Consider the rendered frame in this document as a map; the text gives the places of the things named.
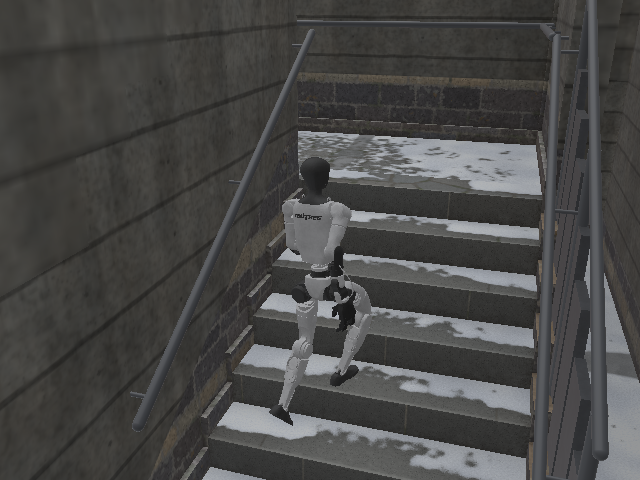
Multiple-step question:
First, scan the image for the robot right upper arm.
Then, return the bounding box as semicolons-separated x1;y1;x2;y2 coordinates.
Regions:
324;201;352;260

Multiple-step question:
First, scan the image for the robot right shin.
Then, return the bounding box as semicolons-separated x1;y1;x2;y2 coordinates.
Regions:
336;314;372;376

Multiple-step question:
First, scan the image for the right robot thigh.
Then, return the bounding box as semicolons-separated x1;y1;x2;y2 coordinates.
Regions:
329;281;372;328

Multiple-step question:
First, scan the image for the right robot hand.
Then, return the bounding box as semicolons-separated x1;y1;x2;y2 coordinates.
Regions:
332;300;356;332

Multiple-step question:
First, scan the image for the robot right forearm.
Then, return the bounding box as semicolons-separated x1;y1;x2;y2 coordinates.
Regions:
328;246;349;304

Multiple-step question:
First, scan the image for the robot left upper arm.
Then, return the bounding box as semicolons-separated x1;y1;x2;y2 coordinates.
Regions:
282;198;299;251

